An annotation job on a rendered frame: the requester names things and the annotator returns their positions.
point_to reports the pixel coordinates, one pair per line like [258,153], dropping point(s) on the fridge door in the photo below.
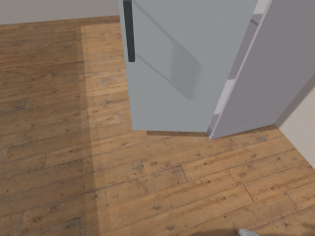
[184,52]

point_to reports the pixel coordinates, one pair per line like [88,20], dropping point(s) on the handle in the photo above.
[128,18]

